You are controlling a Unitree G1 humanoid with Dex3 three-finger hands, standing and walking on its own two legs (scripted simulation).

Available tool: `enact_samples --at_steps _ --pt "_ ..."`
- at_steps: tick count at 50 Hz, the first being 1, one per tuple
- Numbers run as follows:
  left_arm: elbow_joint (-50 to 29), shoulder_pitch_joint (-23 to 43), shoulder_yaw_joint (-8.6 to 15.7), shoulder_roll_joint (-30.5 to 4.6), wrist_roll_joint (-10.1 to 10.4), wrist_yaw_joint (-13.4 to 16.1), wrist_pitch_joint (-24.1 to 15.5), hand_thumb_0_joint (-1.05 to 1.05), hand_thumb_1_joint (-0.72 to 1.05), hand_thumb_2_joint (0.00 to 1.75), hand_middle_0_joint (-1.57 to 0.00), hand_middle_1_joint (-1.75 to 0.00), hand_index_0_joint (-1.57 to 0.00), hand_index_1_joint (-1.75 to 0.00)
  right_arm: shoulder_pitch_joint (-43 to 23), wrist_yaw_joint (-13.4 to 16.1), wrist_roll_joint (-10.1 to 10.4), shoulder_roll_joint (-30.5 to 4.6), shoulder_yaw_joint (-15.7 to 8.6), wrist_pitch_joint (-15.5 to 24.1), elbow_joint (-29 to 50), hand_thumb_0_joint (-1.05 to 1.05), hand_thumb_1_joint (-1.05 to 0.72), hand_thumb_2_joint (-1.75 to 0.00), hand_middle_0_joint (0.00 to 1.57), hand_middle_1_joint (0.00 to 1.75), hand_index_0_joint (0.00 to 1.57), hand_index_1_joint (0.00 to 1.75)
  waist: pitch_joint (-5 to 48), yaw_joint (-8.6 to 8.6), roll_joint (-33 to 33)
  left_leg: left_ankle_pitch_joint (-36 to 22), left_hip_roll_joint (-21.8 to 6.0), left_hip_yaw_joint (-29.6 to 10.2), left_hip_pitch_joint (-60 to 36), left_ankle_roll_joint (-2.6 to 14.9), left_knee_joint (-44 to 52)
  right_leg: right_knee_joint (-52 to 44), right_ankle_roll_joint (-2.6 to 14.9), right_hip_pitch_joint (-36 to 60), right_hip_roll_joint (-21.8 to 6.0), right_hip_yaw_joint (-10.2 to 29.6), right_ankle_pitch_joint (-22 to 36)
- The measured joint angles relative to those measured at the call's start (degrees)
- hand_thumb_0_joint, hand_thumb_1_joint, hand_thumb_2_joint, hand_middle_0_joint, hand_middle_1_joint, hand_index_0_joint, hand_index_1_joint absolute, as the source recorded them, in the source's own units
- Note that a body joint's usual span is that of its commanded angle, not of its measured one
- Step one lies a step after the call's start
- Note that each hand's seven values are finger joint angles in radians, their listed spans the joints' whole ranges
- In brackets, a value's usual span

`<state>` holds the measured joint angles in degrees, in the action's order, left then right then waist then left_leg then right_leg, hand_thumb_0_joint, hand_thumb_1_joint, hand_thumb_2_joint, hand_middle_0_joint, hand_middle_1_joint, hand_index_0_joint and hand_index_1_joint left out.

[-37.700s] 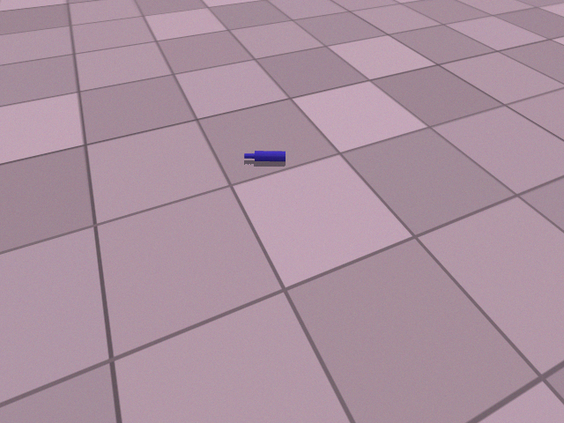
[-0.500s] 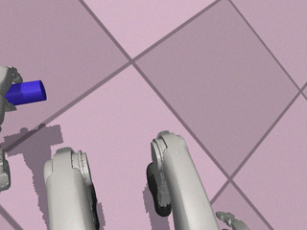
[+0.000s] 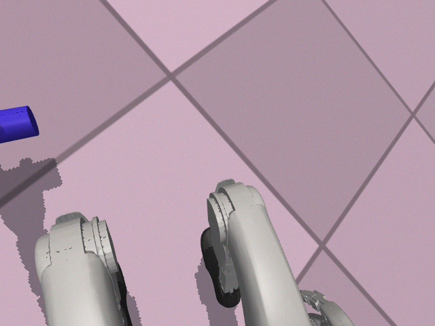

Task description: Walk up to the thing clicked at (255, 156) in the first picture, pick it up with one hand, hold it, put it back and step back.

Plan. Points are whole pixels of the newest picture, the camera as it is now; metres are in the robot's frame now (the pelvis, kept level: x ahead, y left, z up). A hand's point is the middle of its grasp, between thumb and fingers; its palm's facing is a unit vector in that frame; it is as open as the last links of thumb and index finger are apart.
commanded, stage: lower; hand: left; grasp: from above
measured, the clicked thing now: out of the picture +0.48 +0.36 -0.21
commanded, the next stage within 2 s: rest in 0.20 s
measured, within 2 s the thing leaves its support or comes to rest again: rests again in 1.06 s
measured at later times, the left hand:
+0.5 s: hand out of the picture +0.47 +0.32 -0.24, palm faces -0.44 -0.12 -0.89, open 8.4 cm
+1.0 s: hand (2, 141) +0.48 +0.32 -0.27, palm faces -0.44 -0.14 -0.89, open 8.4 cm
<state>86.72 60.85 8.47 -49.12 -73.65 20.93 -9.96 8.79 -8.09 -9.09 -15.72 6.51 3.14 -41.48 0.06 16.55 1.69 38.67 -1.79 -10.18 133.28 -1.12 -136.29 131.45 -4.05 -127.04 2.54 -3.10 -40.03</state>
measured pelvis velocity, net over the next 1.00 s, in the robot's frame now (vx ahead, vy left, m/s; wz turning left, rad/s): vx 0.00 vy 0.01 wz -0.08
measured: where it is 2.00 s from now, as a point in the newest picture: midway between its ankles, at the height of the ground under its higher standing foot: (172, 296)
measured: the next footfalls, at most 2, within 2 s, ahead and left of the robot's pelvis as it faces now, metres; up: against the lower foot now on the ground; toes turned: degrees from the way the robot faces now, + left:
none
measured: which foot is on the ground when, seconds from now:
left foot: down 0.00-1.00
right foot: down 0.00-1.00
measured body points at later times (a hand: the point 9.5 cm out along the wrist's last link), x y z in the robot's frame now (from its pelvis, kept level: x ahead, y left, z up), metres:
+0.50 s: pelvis +0.00 +0.00 -0.02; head +0.28 +0.10 +0.32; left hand +0.49 +0.32 -0.19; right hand +0.04 -0.27 -0.10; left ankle +0.07 +0.13 -0.31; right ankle +0.10 -0.13 -0.31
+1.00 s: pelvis +0.00 +0.01 -0.03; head +0.29 +0.11 +0.29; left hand +0.49 +0.32 -0.22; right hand +0.03 -0.26 -0.10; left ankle +0.07 +0.13 -0.31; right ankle +0.10 -0.13 -0.30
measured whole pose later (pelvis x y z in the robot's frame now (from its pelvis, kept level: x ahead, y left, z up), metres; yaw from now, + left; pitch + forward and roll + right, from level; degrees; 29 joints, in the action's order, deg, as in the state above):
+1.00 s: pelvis +0.00 +0.01 -0.03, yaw -5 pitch +29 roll -13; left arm 92.4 60.4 10.5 -58.4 -74.4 28.7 -12.4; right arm 6.4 -10.4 -12.5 -17.9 14.8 7.9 -38.8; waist -8.7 20.2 7.7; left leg 40.2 -1.7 -15.5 135.9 -1.3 -145.1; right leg 136.4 -4.4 -128.1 4.4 -6.8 -39.6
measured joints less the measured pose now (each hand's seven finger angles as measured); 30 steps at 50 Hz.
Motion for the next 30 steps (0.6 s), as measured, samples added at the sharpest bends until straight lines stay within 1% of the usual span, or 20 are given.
enact_samples --at_steps 5,11,18,25,30 --pt "0.82 0.41 -0.05 -1.38 0.79 -0.48 -0.49 -0.01 0.20 0.32 -0.84 -0.37 -0.87 -0.34 -0.25 -0.21 -0.20 -0.14 1.15 0.16 0.34 0.00 -0.90 -0.89 0.20 0.29 0.20 0.30 -1.29 0.33 0.54 0.25 0.05 -0.59 0.80 0.02 -1.40 0.97 -0.18 -0.53 0.21 -0.37 -0.11" --pt "-0.27 -0.68 1.14 -2.86 0.32 -0.16 -1.99 -0.01 0.21 0.28 -0.85 -0.35 -0.89 -0.31 -0.41 -0.50 -0.66 -0.21 1.91 0.11 1.10 0.00 -0.90 -0.89 0.20 0.29 0.20 0.30 -3.47 0.84 1.79 0.36 0.41 -1.34 1.65 -0.16 -3.26 2.46 0.08 -0.97 0.24 -0.88 -0.29" --pt "-2.67 -2.88 2.30 -3.17 -0.07 1.67 -2.64 -0.01 0.23 0.23 -0.87 -0.31 -0.91 -0.28 -0.78 -0.84 -1.31 -0.49 2.21 0.26 1.37 0.00 -0.90 -0.89 0.20 0.29 0.20 0.30 -4.52 1.00 2.87 0.57 0.44 -1.93 2.39 -0.29 -4.53 3.40 0.15 -1.62 0.46 -1.27 -0.28" --pt "0.55 -1.70 1.90 -4.29 -0.31 3.69 -1.93 -0.01 0.24 0.22 -0.88 -0.28 -0.91 -0.25 -2.09 -1.10 -1.77 -1.17 3.22 1.12 1.53 0.00 -0.90 -0.89 0.20 0.29 0.20 0.30 -5.04 1.69 3.12 0.98 0.16 -2.65 2.64 -0.12 -5.71 3.90 -0.39 -1.77 0.97 -1.72 -0.16" --pt "3.11 -0.31 1.76 -5.56 -0.13 4.60 -1.76 -0.01 0.25 0.22 -0.87 -0.28 -0.91 -0.25 -2.57 -1.27 -1.92 -1.57 4.41 2.08 2.14 0.00 -0.89 -0.89 0.20 0.29 0.20 0.30 -5.95 2.34 3.36 1.06 0.09 -3.14 2.79 -0.01 -6.54 4.28 -0.18 -1.75 1.23 -2.09 0.00"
